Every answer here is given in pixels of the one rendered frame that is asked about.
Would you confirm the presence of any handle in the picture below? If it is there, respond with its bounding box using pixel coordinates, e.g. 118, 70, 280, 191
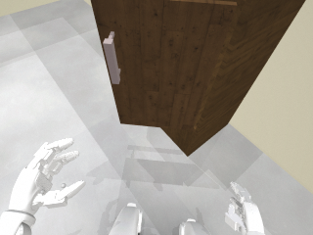
103, 31, 121, 84

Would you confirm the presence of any robot right thigh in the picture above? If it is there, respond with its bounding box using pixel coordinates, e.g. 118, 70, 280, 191
179, 221, 211, 235

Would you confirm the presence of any robot thigh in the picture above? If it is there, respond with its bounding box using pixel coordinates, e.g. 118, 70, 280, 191
179, 221, 211, 235
109, 206, 143, 235

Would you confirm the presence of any cupboard door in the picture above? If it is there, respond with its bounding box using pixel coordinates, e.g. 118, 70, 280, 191
90, 0, 238, 131

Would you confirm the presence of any robot left hand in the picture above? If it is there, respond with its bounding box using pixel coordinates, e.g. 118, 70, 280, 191
8, 138, 86, 215

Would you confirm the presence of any robot right hand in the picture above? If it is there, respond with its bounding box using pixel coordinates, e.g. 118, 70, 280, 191
225, 181, 265, 235

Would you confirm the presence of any robot left forearm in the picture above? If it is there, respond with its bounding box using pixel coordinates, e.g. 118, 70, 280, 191
0, 210, 36, 235

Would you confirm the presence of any robot left thigh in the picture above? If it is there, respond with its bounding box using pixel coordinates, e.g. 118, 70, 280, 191
109, 206, 143, 235

